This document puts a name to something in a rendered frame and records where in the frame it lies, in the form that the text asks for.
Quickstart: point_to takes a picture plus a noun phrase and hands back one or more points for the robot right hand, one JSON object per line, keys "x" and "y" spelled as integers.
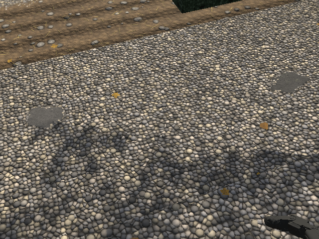
{"x": 294, "y": 225}

